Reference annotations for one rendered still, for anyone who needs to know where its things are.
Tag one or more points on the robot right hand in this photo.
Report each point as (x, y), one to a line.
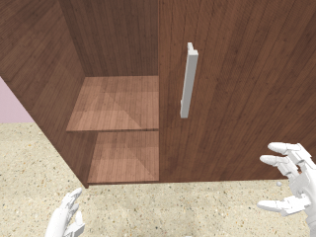
(306, 181)

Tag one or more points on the robot left hand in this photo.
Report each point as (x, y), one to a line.
(62, 216)

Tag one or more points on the handle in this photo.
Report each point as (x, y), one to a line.
(190, 73)

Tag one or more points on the right robot forearm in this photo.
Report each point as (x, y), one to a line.
(311, 222)

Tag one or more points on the wardrobe door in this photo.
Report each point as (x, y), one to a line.
(313, 160)
(255, 84)

